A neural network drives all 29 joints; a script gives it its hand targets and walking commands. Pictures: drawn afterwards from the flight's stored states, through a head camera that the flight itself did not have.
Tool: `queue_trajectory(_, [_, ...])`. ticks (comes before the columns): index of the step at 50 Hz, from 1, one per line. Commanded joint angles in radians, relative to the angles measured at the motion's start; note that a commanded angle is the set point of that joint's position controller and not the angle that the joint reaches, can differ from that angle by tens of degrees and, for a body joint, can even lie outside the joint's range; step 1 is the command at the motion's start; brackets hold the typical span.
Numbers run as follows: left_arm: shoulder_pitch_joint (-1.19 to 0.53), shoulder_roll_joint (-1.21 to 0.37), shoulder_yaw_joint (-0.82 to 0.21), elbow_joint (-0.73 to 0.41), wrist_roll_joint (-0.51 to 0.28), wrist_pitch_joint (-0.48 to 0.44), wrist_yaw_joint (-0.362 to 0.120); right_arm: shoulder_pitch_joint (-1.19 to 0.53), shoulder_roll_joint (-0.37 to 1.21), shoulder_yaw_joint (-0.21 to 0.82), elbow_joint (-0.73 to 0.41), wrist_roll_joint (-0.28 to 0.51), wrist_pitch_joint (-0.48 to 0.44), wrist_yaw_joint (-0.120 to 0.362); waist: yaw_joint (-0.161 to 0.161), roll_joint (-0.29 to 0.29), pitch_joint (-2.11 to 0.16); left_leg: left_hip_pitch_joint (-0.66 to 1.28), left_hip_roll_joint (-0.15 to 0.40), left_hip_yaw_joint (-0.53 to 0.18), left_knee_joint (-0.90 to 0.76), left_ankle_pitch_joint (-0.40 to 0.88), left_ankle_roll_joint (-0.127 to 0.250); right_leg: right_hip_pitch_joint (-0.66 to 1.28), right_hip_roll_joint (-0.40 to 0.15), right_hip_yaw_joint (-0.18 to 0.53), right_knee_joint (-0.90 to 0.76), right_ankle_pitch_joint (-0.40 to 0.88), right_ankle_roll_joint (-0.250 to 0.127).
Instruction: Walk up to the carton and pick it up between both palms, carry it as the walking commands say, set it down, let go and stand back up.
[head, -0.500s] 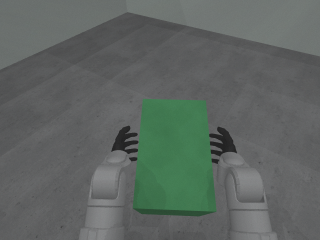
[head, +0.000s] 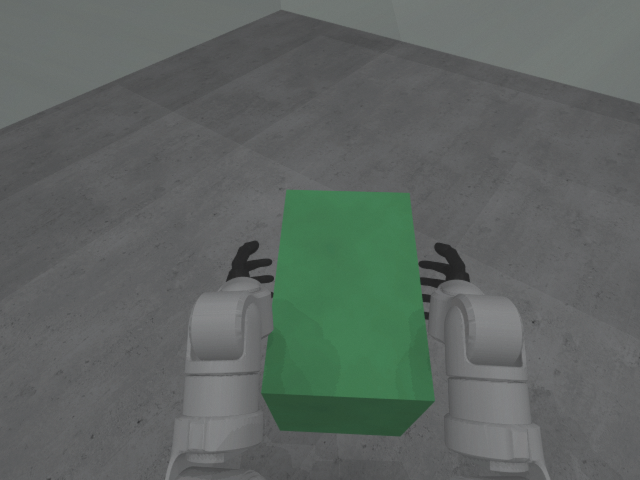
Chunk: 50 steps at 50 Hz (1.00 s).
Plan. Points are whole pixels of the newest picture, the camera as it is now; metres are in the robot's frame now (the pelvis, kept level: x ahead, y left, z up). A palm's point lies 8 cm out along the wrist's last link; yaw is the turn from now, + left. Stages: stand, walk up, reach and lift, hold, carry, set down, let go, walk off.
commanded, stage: carry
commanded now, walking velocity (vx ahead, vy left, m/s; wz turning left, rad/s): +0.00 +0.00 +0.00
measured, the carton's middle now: (343, 313) +0.35 +0.00 +0.00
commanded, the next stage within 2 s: hold in 1.12 s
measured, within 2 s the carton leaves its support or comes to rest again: neither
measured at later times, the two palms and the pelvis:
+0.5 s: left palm (261, 298) +0.33 +0.11 +0.06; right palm (464, 307) +0.33 -0.14 +0.05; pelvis +0.02 -0.01 +0.00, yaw -1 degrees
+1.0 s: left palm (268, 295) +0.34 +0.10 +0.05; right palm (467, 301) +0.34 -0.15 +0.05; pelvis +0.04 -0.02 +0.00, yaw -1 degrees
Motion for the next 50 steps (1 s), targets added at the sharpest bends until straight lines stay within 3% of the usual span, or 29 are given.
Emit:
queue_trajectory(1, [-0.549, -1.053, -0.599, -0.02, -0.435, -0.023, -0.442, -0.54, 1.054, 0.602, -0.012, 0.446, -0.016, 0.425, -0.007, 0.015, -0.366, 0.163, 0.191, -0.222, -0.123, -0.101, -0.01, 0.102, -0.152, 0.164, -0.11, -0.03, -0.003])
queue_trajectory(6, [-0.545, -1.038, -0.548, 0.058, -0.391, -0.064, -0.443, -0.535, 1.046, 0.55, 0.077, 0.408, -0.054, 0.431, -0.006, 0.007, -0.361, 0.181, 0.179, -0.207, -0.112, -0.069, -0.015, 0.093, -0.156, 0.174, -0.134, -0.006, -0.007])
queue_trajectory(15, [-0.506, -0.998, -0.466, 0.185, -0.29, -0.224, -0.448, -0.498, 0.995, 0.458, 0.201, 0.299, -0.223, 0.427, -0.014, 0.006, -0.373, 0.208, 0.165, -0.178, -0.083, 0.001, -0.019, 0.085, -0.153, 0.181, -0.153, 0.041, -0.009])
queue_trajectory(27, [-0.369, -0.919, -0.484, 0.217, -0.203, -0.482, -0.446, -0.384, 0.92, 0.495, 0.236, 0.216, -0.48, 0.425, -0.02, -0.007, -0.374, 0.211, 0.151, -0.162, -0.038, 0.082, -0.017, 0.127, -0.145, 0.182, -0.136, 0.153, 0.001])
queue_trajectory(36, [-0.329, -0.878, -0.526, 0.185, -0.201, -0.52, -0.444, -0.339, 0.889, 0.539, 0.214, 0.216, -0.52, 0.421, -0.021, -0.01, -0.37, 0.218, 0.145, -0.151, -0.001, 0.133, -0.009, 0.144, -0.154, 0.177, -0.12, 0.24, 0.012])
queue_trajectory(50, [-0.339, -0.87, -0.51, 0.224, -0.178, -0.563, -0.441, -0.338, 0.876, 0.507, 0.266, 0.184, -0.562, 0.419, -0.02, -0.009, -0.345, 0.218, 0.144, -0.148, -0.012, 0.109, -0.014, 0.162, -0.144, 0.173, -0.133, 0.248, 0.015])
